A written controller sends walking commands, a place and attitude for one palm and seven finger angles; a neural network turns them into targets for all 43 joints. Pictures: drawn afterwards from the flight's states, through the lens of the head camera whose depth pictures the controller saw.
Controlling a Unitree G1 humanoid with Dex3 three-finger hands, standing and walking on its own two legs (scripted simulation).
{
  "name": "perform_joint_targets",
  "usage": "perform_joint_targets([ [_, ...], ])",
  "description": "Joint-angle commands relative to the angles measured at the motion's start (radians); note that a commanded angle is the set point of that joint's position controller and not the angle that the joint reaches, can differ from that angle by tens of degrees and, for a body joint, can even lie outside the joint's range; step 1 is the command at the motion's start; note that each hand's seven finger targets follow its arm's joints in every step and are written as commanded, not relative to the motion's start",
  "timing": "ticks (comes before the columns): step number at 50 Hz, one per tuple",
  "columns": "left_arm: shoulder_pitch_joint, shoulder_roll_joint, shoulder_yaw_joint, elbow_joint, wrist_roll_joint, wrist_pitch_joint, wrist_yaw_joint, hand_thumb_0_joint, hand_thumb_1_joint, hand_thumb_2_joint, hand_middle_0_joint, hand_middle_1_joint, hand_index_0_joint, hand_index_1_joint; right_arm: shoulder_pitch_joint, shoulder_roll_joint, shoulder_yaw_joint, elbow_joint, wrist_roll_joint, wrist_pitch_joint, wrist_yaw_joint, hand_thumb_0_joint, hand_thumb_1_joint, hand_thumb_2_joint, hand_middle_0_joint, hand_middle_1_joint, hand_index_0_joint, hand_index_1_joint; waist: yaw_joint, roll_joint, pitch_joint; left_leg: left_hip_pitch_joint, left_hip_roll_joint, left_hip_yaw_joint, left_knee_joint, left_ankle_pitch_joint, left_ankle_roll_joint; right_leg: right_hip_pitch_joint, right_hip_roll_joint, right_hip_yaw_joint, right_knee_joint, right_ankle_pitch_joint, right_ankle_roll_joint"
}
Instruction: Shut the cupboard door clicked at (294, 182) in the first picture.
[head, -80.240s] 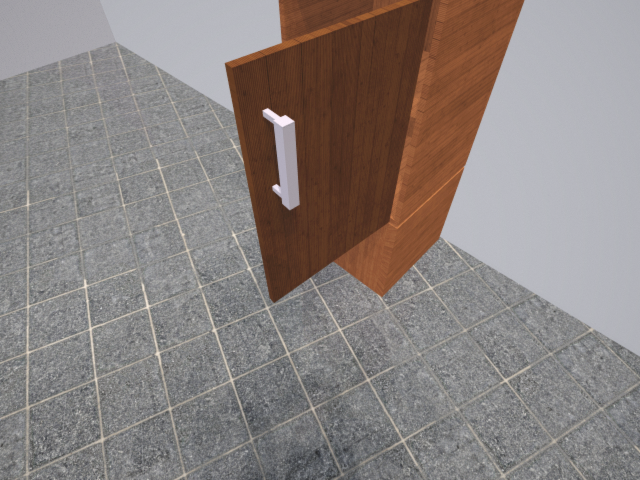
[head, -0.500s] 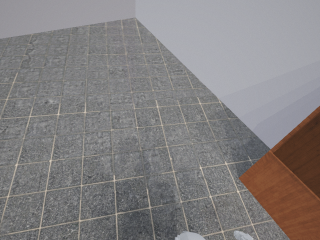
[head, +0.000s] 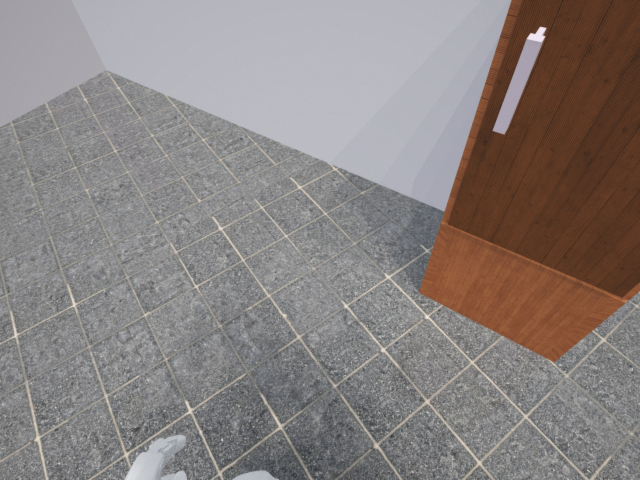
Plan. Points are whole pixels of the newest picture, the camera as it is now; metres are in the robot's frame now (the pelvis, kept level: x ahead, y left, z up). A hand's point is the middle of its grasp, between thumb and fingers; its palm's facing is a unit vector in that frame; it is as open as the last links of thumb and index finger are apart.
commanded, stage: turn to face it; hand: left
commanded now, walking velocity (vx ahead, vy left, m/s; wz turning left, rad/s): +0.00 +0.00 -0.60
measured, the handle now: (519, 82) +0.71 -0.33 +0.10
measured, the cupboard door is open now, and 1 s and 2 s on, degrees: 1 1 1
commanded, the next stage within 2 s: take the last steps up to it in 0.86 s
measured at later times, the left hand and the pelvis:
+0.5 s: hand out of the picture +0.13 +0.26 -0.17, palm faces -0.21 -0.96 -0.19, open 7.4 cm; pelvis +0.02 +0.06 +0.01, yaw -17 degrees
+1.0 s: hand (226, 446) +0.19 +0.15 -0.14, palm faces -0.48 -0.84 -0.24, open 7.4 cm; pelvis +0.01 +0.03 +0.01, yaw -29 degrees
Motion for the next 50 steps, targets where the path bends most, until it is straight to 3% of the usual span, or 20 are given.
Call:
perform_joint_targets([
  [1, 0.037, 0.198, 0.053, -0.055, -0.008, -0.015, 0.030, 0.000, 0.900, 0.900, -0.200, -0.300, -0.200, -0.300, -0.062, -0.067, -0.018, -0.120, -0.005, -0.030, 0.009, 0.000, -0.900, -0.900, 0.200, 0.300, 0.200, 0.300, 0.031, -0.226, -0.056, -0.210, 0.009, -0.125, 0.138, 0.141, -0.033, 0.103, -0.244, 0.276, -0.288, 0.423, -0.142],
  [4, 0.042, 0.200, 0.057, -0.057, -0.004, -0.023, 0.022, 0.000, 0.900, 0.900, -0.200, -0.300, -0.200, -0.300, -0.034, -0.054, -0.020, -0.111, -0.007, -0.028, 0.012, 0.000, -0.900, -0.900, 0.200, 0.300, 0.200, 0.300, 0.021, -0.194, -0.100, -0.156, -0.019, -0.112, 0.069, 0.188, -0.041, 0.093, -0.204, 0.254, -0.279, 0.385, -0.128],
  [12, 0.093, 0.229, 0.077, -0.048, 0.007, -0.013, 0.015, 0.000, 0.900, 0.900, -0.200, -0.300, -0.200, -0.300, -0.132, -0.045, -0.016, -0.170, 0.008, -0.052, 0.001, 0.000, -0.900, -0.900, 0.200, 0.300, 0.200, 0.300, 0.062, -0.256, -0.128, -0.047, -0.078, -0.105, -0.259, 0.097, -0.031, 0.102, -0.209, 0.400, -0.201, 0.480, -0.158],
  [15, 0.047, 0.222, 0.078, -0.053, -0.002, -0.001, 0.014, 0.000, 0.900, 0.900, -0.200, -0.300, -0.200, -0.300, -0.043, -0.053, -0.016, -0.143, 0.013, -0.063, -0.006, 0.000, -0.900, -0.900, 0.200, 0.300, 0.200, 0.300, 0.010, -0.247, -0.139, 0.174, -0.104, -0.090, -0.519, 0.276, -0.020, -0.027, -0.151, 0.401, -0.131, 0.402, -0.083],
  [16, 0.042, 0.180, 0.068, -0.063, -0.010, 0.004, 0.014, 0.000, 0.900, 0.900, -0.200, -0.300, -0.200, -0.300, -0.001, -0.096, -0.021, -0.132, 0.009, -0.074, -0.010, 0.000, -0.900, -0.900, 0.200, 0.300, 0.200, 0.300, -0.009, -0.135, -0.154, 0.304, -0.027, -0.146, -0.651, 0.323, -0.004, -0.125, -0.083, 0.346, -0.059, 0.269, -0.036],
  [17, 0.086, 0.112, 0.056, -0.076, -0.020, 0.008, 0.007, 0.000, 0.900, 0.900, -0.200, -0.300, -0.200, -0.300, 0.016, -0.196, -0.036, -0.136, -0.008, -0.084, -0.013, 0.000, -0.900, -0.900, 0.200, 0.300, 0.200, 0.300, 0.000, 0.163, -0.186, 0.414, 0.223, -0.402, -0.732, 0.397, 0.079, -0.281, 0.059, 0.209, 0.132, -0.071, 0.026],
  [18, 0.064, 0.124, 0.050, -0.086, -0.013, 0.005, 0.005, 0.000, 0.900, 0.900, -0.200, -0.300, -0.200, -0.300, 0.039, -0.227, -0.040, -0.146, -0.010, -0.077, -0.014, 0.000, -0.900, -0.900, 0.200, 0.300, 0.200, 0.300, -0.015, 0.237, -0.174, 0.352, 0.367, -0.506, -0.744, 0.501, 0.172, -0.291, 0.045, 0.112, 0.361, -0.304, 0.052],
  [19, 0.072, 0.141, 0.060, -0.083, -0.004, 0.010, 0.001, 0.000, 0.900, 0.900, -0.200, -0.300, -0.200, -0.300, -0.002, -0.208, -0.030, -0.165, -0.021, -0.073, -0.014, 0.000, -0.900, -0.900, 0.200, 0.300, 0.200, 0.300, 0.001, 0.137, -0.144, 0.234, 0.368, -0.471, -0.766, 0.407, 0.212, -0.261, 0.006, 0.136, 0.492, -0.277, 0.054],
  [21, 0.083, 0.162, 0.079, -0.046, 0.008, 0.023, -0.015, 0.000, 0.900, 0.900, -0.200, -0.300, -0.200, -0.300, -0.114, -0.144, -0.011, -0.188, -0.019, -0.079, -0.023, 0.000, -0.900, -0.900, 0.200, 0.300, 0.200, 0.300, 0.051, 0.129, -0.064, 0.171, 0.263, -0.324, -0.775, 0.445, 0.166, -0.289, -0.014, 0.125, 0.602, -0.149, 0.074],
  [24, 0.102, 0.128, 0.070, -0.029, 0.002, 0.027, -0.027, 0.000, 0.900, 0.900, -0.200, -0.300, -0.200, -0.300, -0.095, -0.114, 0.000, -0.178, -0.017, -0.083, -0.028, 0.000, -0.900, -0.900, 0.200, 0.300, 0.200, 0.300, 0.054, 0.117, -0.081, 0.255, 0.191, -0.157, -0.720, 0.668, 0.144, -0.295, -0.024, 0.082, 0.598, -0.076, 0.092],
  [33, 0.016, 0.084, 0.040, -0.044, 0.000, 0.022, -0.025, 0.000, 0.900, 0.900, -0.200, -0.300, -0.200, -0.300, 0.016, -0.138, -0.024, -0.099, -0.018, -0.072, -0.014, 0.000, -0.900, -0.900, 0.200, 0.300, 0.200, 0.300, -0.005, 0.154, -0.109, 0.324, 0.227, -0.079, -0.662, 0.724, 0.191, -0.167, -0.029, -0.021, 0.226, -0.116, 0.075],
  [36, 0.049, 0.080, 0.035, -0.031, -0.001, 0.015, -0.018, 0.000, 0.900, 0.900, -0.200, -0.300, -0.200, -0.300, 0.001, -0.156, -0.031, -0.086, -0.017, -0.068, -0.008, 0.000, -0.900, -0.900, 0.200, 0.300, 0.200, 0.300, 0.013, 0.154, -0.126, 0.305, 0.240, -0.055, -0.615, 0.712, 0.178, -0.074, -0.013, -0.043, 0.082, -0.065, 0.051],
  [38, 0.109, 0.107, 0.039, -0.010, 0.002, 0.004, -0.012, 0.000, 0.900, 0.900, -0.200, -0.300, -0.200, -0.300, -0.015, -0.146, -0.032, -0.081, -0.008, -0.063, -0.003, 0.000, -0.900, -0.900, 0.200, 0.300, 0.200, 0.300, 0.051, 0.092, -0.140, 0.202, 0.201, -0.027, -0.526, 0.609, 0.118, 0.106, -0.015, -0.035, -0.145, 0.137, 0.032],
  [39, 0.176, 0.163, 0.050, 0.010, 0.007, -0.008, -0.004, 0.000, 0.900, 0.900, -0.200, -0.300, -0.200, -0.300, -0.022, -0.114, -0.028, -0.086, 0.001, -0.064, 0.002, 0.000, -0.900, -0.900, 0.200, 0.300, 0.200, 0.300, 0.084, -0.040, -0.172, 0.108, 0.146, 0.032, -0.402, 0.456, 0.062, 0.237, -0.119, 0.092, -0.243, 0.286, -0.001],
  [40, 0.214, 0.262, 0.068, 0.026, 0.017, -0.019, 0.011, 0.000, 0.900, 0.900, -0.200, -0.300, -0.200, -0.300, -0.056, -0.027, -0.009, -0.125, 0.006, -0.063, 0.005, 0.000, -0.900, -0.900, 0.200, 0.300, 0.200, 0.300, 0.105, -0.350, -0.146, -0.150, -0.012, 0.099, -0.199, -0.032, 0.002, 0.342, -0.350, 0.391, -0.279, 0.577, -0.099],
  [41, 0.246, 0.282, 0.062, 0.038, -0.001, -0.018, 0.018, 0.000, 0.900, 0.900, -0.200, -0.300, -0.200, -0.300, -0.095, -0.052, -0.003, -0.133, 0.004, -0.043, -0.002, 0.000, -0.900, -0.900, 0.200, 0.300, 0.200, 0.300, 0.129, -0.302, -0.139, -0.160, -0.035, -0.034, -0.033, -0.138, 0.005, 0.244, -0.421, 0.421, -0.277, 0.656, -0.192],
  [42, 0.204, 0.264, 0.056, 0.026, 0.000, -0.015, 0.023, 0.000, 0.900, 0.900, -0.200, -0.300, -0.200, -0.300, -0.086, -0.034, -0.005, -0.127, 0.005, -0.033, 0.002, 0.000, -0.900, -0.900, 0.200, 0.300, 0.200, 0.300, 0.099, -0.244, -0.093, -0.179, -0.028, -0.090, 0.048, -0.073, 0.011, 0.177, -0.386, 0.366, -0.297, 0.491, -0.208],
  [43, 0.139, 0.229, 0.063, 0.019, 0.004, -0.016, 0.034, 0.000, 0.900, 0.900, -0.200, -0.300, -0.200, -0.300, -0.078, -0.034, -0.009, -0.114, 0.001, -0.030, 0.000, 0.000, -0.900, -0.900, 0.200, 0.300, 0.200, 0.300, 0.072, -0.316, -0.079, -0.224, -0.024, -0.108, 0.082, -0.029, 0.009, 0.175, -0.341, 0.375, -0.311, 0.426, -0.192],
  [46, 0.068, 0.162, 0.038, -0.001, -0.002, -0.024, 0.032, 0.000, 0.900, 0.900, -0.200, -0.300, -0.200, -0.300, -0.037, -0.045, -0.012, -0.070, -0.005, -0.032, 0.010, 0.000, -0.900, -0.900, 0.200, 0.300, 0.200, 0.300, 0.030, -0.262, -0.066, -0.170, -0.025, -0.117, 0.083, 0.123, -0.010, 0.116, -0.243, 0.231, -0.293, 0.441, -0.143],
  [50, 0.070, 0.163, 0.041, 0.003, 0.002, -0.029, 0.026, 0.000, 0.900, 0.900, -0.200, -0.300, -0.200, -0.300, -0.005, -0.021, -0.008, -0.056, -0.010, -0.033, 0.014, 0.000, -0.900, -0.900, 0.200, 0.300, 0.200, 0.300, 0.021, -0.215, -0.094, -0.099, -0.043, -0.076, -0.039, 0.158, -0.018, 0.101, -0.216, 0.209, -0.334, 0.210, -0.143],
])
